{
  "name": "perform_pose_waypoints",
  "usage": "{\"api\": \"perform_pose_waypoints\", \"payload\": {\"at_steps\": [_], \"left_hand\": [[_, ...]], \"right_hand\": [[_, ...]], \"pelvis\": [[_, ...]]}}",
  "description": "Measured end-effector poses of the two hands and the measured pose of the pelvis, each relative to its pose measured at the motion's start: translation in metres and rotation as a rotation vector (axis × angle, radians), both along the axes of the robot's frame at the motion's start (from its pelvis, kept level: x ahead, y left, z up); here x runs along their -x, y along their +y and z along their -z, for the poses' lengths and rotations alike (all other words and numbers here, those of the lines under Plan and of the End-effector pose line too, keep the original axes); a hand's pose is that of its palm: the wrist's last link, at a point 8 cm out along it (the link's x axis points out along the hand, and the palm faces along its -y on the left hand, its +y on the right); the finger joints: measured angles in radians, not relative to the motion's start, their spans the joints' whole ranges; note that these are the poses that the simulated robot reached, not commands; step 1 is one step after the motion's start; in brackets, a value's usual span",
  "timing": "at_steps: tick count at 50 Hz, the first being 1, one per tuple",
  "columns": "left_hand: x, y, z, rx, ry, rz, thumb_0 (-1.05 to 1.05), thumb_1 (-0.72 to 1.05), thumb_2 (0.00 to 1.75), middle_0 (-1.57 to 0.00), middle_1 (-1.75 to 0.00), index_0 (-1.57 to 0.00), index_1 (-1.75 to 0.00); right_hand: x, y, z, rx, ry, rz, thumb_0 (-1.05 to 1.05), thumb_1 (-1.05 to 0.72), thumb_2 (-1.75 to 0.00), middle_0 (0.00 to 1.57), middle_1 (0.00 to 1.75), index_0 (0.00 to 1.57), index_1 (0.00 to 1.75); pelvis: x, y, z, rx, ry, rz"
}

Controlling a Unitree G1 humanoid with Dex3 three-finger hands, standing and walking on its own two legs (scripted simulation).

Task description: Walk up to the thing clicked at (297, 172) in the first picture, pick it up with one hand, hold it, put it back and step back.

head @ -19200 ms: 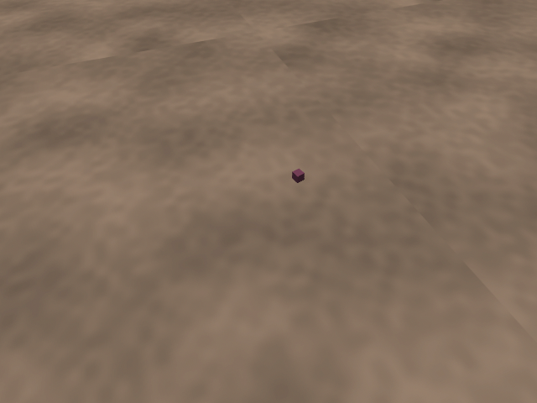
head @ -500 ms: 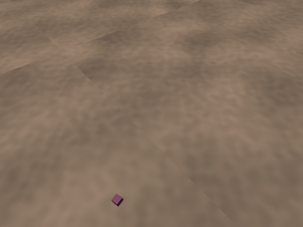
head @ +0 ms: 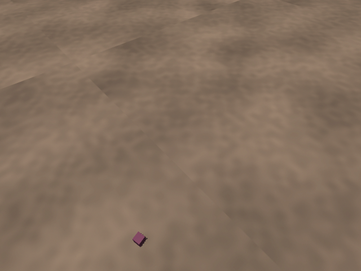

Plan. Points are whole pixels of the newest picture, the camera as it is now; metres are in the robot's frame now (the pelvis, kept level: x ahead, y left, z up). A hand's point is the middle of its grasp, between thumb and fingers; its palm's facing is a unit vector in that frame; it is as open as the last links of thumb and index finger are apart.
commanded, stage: stand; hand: left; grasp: from above
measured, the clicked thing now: (139, 239) +0.42 +0.23 -0.76
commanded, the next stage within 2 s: rise first in 0.08 s
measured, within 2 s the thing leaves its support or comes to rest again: neither
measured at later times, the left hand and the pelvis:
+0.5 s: hand out of the picture +0.15 +0.26 -0.17, palm faces -0.05 -0.91 -0.41, open 10.0 cm; pelvis -0.01 +0.00 -0.03, yaw +0 degrees
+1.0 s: hand out of the picture +0.14 +0.27 -0.24, palm faces -0.11 -0.81 -0.58, open 13.0 cm; pelvis +0.00 +0.01 -0.09, yaw +0 degrees
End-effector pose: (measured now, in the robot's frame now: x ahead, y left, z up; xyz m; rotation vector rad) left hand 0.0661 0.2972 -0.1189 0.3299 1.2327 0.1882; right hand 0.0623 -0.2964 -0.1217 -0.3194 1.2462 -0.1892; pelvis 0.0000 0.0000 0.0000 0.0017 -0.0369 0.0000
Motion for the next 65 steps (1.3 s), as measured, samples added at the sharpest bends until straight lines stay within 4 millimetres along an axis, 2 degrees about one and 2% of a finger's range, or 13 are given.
{"api": "perform_pose_waypoints", "payload": {"at_steps": [10,12,15,19,23,30,36,42,48,61,65], "left_hand": [[0.002,0.001,0.000,-0.003,0.008,0.000,0.00,0.90,0.90,-0.21,-0.30,-0.20,-0.30],[-0.007,-0.001,-0.001,-0.001,-0.044,-0.022,0.01,0.89,0.90,-0.21,-0.32,-0.20,-0.31],[-0.031,-0.004,0.003,0.007,-0.104,-0.041,0.01,0.83,0.91,-0.22,-0.37,-0.19,-0.38],[-0.064,-0.004,0.011,0.006,-0.136,0.015,0.01,0.65,0.90,-0.21,-0.52,-0.19,-0.53],[-0.079,0.000,0.014,-0.032,-0.146,0.057,0.00,0.40,0.88,-0.21,-0.69,-0.19,-0.69],[-0.070,0.003,0.029,-0.099,-0.041,0.055,0.00,-0.07,0.86,-0.23,-0.84,-0.22,-0.84],[-0.062,0.007,0.049,-0.148,-0.027,0.068,0.00,-0.28,0.84,-0.26,-0.87,-0.25,-0.88],[-0.063,0.011,0.062,-0.212,-0.028,0.087,0.00,-0.34,0.82,-0.28,-0.88,-0.27,-0.88],[-0.066,0.008,0.069,-0.251,-0.023,0.089,0.00,-0.34,0.80,-0.29,-0.87,-0.28,-0.87],[-0.062,0.005,0.094,-0.357,0.013,0.119,0.00,-0.30,0.79,-0.25,-0.88,-0.25,-0.87],[-0.061,0.008,0.111,-0.419,0.035,0.153,0.00,-0.30,0.79,-0.24,-0.90,-0.24,-0.89]], "right_hand": [[0.000,0.000,0.001,-0.001,0.005,0.000,0.00,-0.91,-0.90,0.21,0.30,0.20,0.30],[-0.005,0.003,0.000,0.000,-0.046,0.005,0.00,-0.91,-0.90,0.21,0.30,0.20,0.30],[-0.012,0.013,0.002,-0.013,-0.111,-0.008,0.00,-0.89,-0.89,0.20,0.30,0.20,0.30],[-0.018,0.028,0.008,-0.037,-0.165,-0.002,0.00,-0.87,-0.89,0.20,0.30,0.20,0.30],[-0.020,0.039,0.012,-0.063,-0.203,0.012,0.00,-0.88,-0.89,0.21,0.30,0.20,0.30],[-0.037,0.052,0.018,-0.087,-0.271,-0.009,0.00,-0.90,-0.90,0.21,0.30,0.20,0.30],[-0.059,0.055,0.028,-0.069,-0.327,-0.055,0.00,-0.91,-0.90,0.21,0.30,0.20,0.30],[-0.077,0.058,0.041,-0.057,-0.358,-0.083,0.01,-0.91,-0.90,0.21,0.30,0.20,0.30],[-0.087,0.062,0.054,-0.058,-0.373,-0.081,0.01,-0.91,-0.90,0.21,0.30,0.20,0.30],[-0.088,0.061,0.086,-0.063,-0.375,-0.079,0.01,-0.87,-0.88,0.21,0.30,0.20,0.30],[-0.087,0.058,0.102,-0.058,-0.375,-0.097,0.01,-0.86,-0.88,0.21,0.30,0.20,0.30]], "pelvis": [[-0.001,0.000,0.000,-0.001,0.001,0.001],[0.001,0.001,0.002,0.000,0.027,-0.008],[0.009,0.000,0.008,0.001,0.062,-0.016],[0.015,0.000,0.017,0.003,0.125,-0.012],[0.014,0.001,0.024,0.003,0.158,-0.003],[0.010,0.008,0.037,0.012,0.207,-0.004],[0.008,0.011,0.055,0.016,0.261,-0.005],[0.005,0.011,0.072,0.022,0.305,-0.008],[0.002,0.011,0.084,0.028,0.341,-0.011],[0.009,0.004,0.114,0.032,0.404,-0.016],[0.017,0.002,0.128,0.033,0.433,-0.020]]}}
